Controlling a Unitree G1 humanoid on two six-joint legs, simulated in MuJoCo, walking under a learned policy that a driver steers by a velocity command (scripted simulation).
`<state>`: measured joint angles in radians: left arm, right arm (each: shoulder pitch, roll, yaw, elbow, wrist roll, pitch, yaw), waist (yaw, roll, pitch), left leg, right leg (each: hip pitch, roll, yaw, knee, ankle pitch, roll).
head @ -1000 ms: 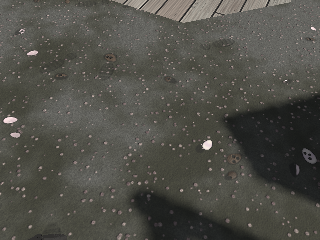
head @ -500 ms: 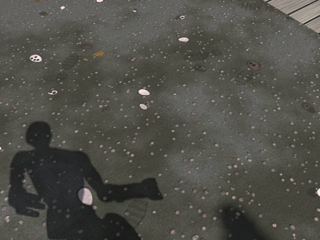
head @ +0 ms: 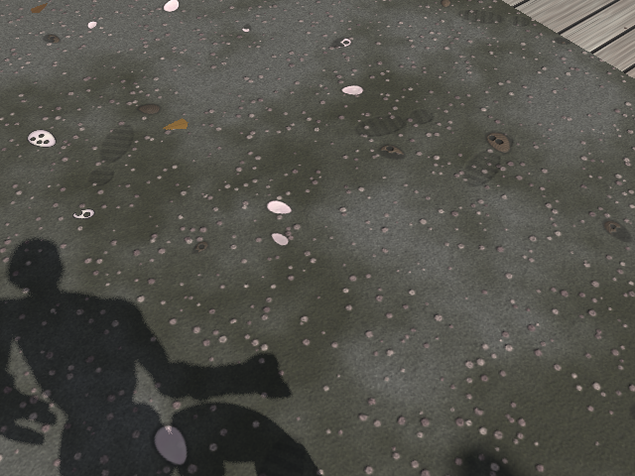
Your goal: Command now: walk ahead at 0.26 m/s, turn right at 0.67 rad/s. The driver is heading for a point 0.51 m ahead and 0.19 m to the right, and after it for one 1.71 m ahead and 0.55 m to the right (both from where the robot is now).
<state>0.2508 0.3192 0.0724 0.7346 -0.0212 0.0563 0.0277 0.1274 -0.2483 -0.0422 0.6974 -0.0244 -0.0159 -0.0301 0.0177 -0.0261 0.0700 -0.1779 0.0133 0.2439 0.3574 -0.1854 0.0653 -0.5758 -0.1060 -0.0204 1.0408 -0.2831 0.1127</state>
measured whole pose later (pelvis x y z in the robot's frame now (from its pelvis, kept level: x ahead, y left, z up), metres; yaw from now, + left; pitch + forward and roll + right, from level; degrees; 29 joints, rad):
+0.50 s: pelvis +0.22 -0.15 -0.03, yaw -25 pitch +0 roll +1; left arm 0.25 0.33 0.06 0.71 0.02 0.02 -0.03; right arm 0.25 -0.31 -0.05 0.73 -0.06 -0.03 0.03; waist -0.02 0.04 0.05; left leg -0.37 0.14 0.01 1.27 -0.39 -0.06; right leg -0.33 0.08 -0.06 0.69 -0.35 -0.12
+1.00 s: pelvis +0.64 -0.34 -0.02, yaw -19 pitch -1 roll +2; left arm 0.14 0.25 -0.03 0.73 0.07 -0.10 -0.02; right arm 0.43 -0.33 -0.06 0.90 -0.01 -0.03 0.02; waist -0.05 0.00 0.05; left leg -0.26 -0.21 0.01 0.48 -0.21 0.18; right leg -0.46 -0.01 0.09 1.33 -0.27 -0.03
